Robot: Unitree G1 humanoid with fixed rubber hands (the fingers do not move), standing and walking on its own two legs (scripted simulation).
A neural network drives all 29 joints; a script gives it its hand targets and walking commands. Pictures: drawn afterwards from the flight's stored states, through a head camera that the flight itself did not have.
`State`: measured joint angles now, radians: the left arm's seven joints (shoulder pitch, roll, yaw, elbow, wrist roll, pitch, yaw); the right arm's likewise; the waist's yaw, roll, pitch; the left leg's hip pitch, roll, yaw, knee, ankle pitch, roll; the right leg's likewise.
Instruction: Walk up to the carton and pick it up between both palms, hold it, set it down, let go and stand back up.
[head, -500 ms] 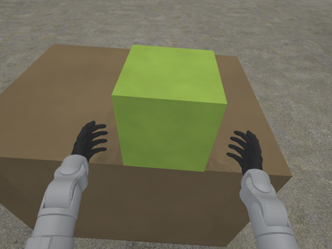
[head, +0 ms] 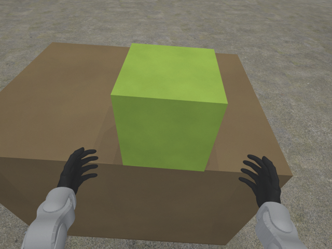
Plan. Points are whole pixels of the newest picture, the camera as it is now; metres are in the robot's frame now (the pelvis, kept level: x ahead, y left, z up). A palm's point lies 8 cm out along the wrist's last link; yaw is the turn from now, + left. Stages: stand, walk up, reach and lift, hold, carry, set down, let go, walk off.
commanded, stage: set down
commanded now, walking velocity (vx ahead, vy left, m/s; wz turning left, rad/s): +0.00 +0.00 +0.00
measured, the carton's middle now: (168, 107) +0.48 -0.01 +0.10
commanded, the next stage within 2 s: none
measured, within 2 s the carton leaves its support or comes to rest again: neither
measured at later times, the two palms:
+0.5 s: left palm (69, 202) +0.25 +0.22 +0.02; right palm (261, 207) +0.22 -0.21 +0.04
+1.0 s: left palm (71, 221) +0.22 +0.22 -0.02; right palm (260, 220) +0.20 -0.21 +0.00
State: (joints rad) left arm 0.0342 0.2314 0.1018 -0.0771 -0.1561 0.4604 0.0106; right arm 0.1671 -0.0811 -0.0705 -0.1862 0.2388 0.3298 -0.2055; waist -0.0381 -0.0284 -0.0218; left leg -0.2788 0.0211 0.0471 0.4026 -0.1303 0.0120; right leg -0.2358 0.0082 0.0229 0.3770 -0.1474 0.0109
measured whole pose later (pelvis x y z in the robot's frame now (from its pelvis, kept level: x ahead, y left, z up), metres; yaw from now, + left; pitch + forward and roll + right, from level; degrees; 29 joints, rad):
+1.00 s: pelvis +0.03 +0.00 +0.00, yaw +0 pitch +3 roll +0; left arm 0.32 0.24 0.05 0.03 -0.16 0.28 0.01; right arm 0.35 -0.08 -0.04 -0.02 0.18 0.16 -0.07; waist -0.04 -0.03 0.01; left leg -0.27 0.02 0.05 0.39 -0.16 0.00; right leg -0.24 0.01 0.02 0.38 -0.19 0.01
